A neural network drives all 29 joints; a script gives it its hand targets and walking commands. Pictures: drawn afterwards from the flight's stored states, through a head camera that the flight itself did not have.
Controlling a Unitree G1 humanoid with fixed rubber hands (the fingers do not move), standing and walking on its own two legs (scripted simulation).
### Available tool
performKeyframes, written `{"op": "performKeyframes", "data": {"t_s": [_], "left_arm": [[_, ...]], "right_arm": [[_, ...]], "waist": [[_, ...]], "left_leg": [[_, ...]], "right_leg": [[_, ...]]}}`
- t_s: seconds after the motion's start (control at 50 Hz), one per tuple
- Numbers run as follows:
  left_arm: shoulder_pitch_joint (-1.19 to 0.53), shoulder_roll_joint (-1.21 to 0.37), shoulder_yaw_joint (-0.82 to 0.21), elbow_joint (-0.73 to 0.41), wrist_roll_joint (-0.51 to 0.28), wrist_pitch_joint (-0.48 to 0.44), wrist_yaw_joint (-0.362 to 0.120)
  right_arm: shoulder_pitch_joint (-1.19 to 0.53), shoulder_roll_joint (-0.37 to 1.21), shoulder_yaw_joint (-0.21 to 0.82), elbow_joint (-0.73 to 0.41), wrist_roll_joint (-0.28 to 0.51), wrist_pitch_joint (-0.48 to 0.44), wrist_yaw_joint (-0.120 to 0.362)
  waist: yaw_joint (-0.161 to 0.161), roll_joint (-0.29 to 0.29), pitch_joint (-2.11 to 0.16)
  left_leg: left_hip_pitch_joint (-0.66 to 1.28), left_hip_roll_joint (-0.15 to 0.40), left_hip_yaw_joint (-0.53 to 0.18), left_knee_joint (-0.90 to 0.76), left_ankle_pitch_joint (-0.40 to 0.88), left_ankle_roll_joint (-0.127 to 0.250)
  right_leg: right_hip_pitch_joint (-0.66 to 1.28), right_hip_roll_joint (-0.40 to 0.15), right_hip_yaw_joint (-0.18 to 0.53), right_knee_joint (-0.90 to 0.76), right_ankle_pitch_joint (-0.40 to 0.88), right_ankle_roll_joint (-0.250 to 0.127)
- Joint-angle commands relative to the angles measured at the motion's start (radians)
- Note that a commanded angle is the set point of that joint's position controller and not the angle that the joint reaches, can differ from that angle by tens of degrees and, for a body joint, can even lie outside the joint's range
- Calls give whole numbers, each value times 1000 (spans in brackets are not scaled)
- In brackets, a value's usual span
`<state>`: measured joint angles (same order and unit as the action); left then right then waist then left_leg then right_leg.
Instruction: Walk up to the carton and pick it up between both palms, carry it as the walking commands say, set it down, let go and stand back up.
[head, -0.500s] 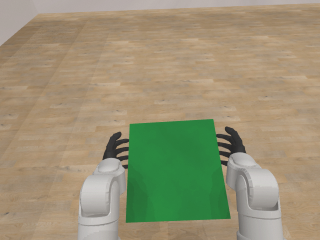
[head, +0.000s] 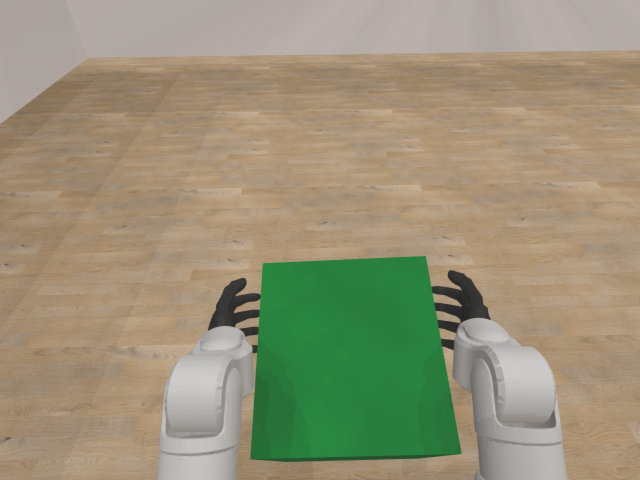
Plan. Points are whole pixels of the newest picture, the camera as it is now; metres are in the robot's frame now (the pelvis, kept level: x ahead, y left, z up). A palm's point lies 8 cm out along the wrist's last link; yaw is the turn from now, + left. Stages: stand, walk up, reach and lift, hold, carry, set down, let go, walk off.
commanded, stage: carry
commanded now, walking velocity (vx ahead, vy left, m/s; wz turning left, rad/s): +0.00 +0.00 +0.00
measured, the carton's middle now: (348, 370) +0.29 -0.01 -0.01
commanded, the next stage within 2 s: hold in 1.88 s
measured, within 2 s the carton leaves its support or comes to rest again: neither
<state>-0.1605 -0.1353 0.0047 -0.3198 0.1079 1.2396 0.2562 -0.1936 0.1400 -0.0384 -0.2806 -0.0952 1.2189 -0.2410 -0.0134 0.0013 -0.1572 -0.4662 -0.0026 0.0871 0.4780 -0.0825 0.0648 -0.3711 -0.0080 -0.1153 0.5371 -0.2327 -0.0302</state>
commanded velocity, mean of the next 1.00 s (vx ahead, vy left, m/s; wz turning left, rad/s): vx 0.00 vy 0.00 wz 0.00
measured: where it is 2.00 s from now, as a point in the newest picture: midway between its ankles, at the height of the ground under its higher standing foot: outside the picture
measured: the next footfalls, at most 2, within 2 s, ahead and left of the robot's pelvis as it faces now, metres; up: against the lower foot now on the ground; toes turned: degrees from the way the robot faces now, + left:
none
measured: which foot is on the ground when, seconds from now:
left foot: down 0.00-1.00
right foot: down 0.00-1.00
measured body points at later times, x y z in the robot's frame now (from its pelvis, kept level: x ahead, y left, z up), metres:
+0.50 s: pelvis +0.01 -0.01 +0.00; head +0.00 +0.00 +0.45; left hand +0.30 +0.14 +0.07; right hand +0.31 -0.14 +0.08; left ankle +0.10 +0.08 -0.73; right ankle +0.03 -0.11 -0.73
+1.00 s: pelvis +0.03 -0.02 +0.00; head +0.02 -0.02 +0.45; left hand +0.32 +0.13 +0.04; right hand +0.34 -0.16 +0.05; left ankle +0.10 +0.08 -0.73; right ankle +0.03 -0.11 -0.73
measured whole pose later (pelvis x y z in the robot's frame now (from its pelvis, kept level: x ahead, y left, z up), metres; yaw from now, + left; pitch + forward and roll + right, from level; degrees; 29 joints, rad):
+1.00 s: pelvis +0.03 -0.02 +0.00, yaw +1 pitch +3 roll +0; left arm -0.19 -0.14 0.09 0.01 0.17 0.92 0.14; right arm -0.23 0.15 -0.10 0.04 -0.18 0.92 -0.14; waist 0.00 0.00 -0.10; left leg -0.42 0.00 0.06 0.50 -0.14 0.04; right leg -0.31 0.00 -0.14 0.55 -0.30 -0.05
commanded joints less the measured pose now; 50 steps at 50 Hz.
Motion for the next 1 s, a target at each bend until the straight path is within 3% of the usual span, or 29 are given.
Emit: {"op": "performKeyframes", "data": {"t_s": [0.0, 0.1, 0.12, 0.16, 0.18, 0.28, 0.38, 0.4, 0.42, 0.44, 0.52, 0.82, 0.88, 0.9, 0.98], "left_arm": [[-403, -1012, -513, -65, -313, -71, -237], [-414, -1041, -527, -68, -321, -105, -251], [-419, -1019, -501, -25, -301, -115, -254], [-431, -1043, -530, -76, -322, -124, -257], [-423, -1024, -510, -27, -307, -132, -263], [-419, -1011, -514, -4, -302, -161, -274], [-424, -1032, -537, -46, -320, -177, -283], [-409, -997, -505, 16, -293, -186, -285], [-434, -1020, -527, -26, -310, -185, -285], [-419, -984, -495, 28, -283, -192, -287], [-410, -993, -494, 31, -281, -209, -295], [-449, -997, -463, 162, -241, -322, -336], [-447, -980, -443, 229, -217, -355, -349], [-466, -981, -458, 195, -227, -365, -352], [-480, -968, -448, 236, -209, -409, -366]], "right_arm": [[-377, 1021, 564, -95, 381, -48, 266], [-391, 1046, 573, -100, 382, -80, 277], [-398, 1029, 548, -50, 362, -89, 278], [-402, 1052, 571, -98, 376, -97, 279], [-389, 1036, 551, -46, 358, -105, 283], [-365, 1017, 537, -13, 337, -136, 290], [-381, 1040, 568, -62, 353, -155, 294], [-366, 1009, 538, 8, 328, -162, 298], [-378, 1027, 552, -33, 337, -163, 295], [-364, 991, 520, 24, 311, -169, 296], [-381, 999, 538, 10, 319, -187, 301], [-411, 998, 503, 150, 267, -296, 343], [-419, 973, 483, 207, 241, -329, 355], [-415, 989, 494, 199, 246, -336, 359], [-437, 979, 487, 246, 228, -380, 372]], "waist": [[4, 18, -167], [5, 22, -191], [4, 23, -193], [5, 16, -199], [4, 3, -206], [6, 36, -215], [9, 25, -242], [10, 26, -244], [10, 32, -244], [10, 29, -239], [11, 8, -225], [12, 9, -212], [12, 6, -212], [12, 4, -213], [15, 11, -214]], "left_leg": [[98, 119, -183, -128, -263, -30], [122, 118, -186, -123, -251, -27], [129, 120, -183, -116, -254, -25], [129, 119, -188, -112, -246, -22], [135, 118, -182, -105, -227, -22], [161, 129, -189, -103, -161, -14], [193, 133, -180, -65, -25, -7], [200, 135, -182, -55, 13, -3], [207, 134, -176, -49, 39, -3], [203, 134, -176, -44, 33, -2], [199, 134, -177, -32, 66, 1], [214, 134, -174, -27, 83, -1], [212, 131, -167, -25, 65, -3], [209, 130, -170, -29, 51, -3], [213, 131, -162, -17, 68, -7]], "right_leg": [[18, -94, 137, -124, -224, -43], [15, -94, 133, -118, -223, -46], [7, -91, 135, -121, -226, -47], [12, -93, 137, -121, -220, -49], [16, -96, 140, -125, -211, -48], [31, -83, 123, -99, -140, -46], [68, -94, 123, -92, -79, -43], [77, -96, 124, -91, -63, -41], [76, -98, 121, -90, -52, -39], [77, -100, 124, -93, -59, -38], [87, -113, 126, -95, -43, -33], [112, -115, 119, -91, -27, -32], [120, -122, 124, -95, -13, -34], [124, -122, 126, -96, -19, -35], [134, -125, 128, -98, 21, -37]]}}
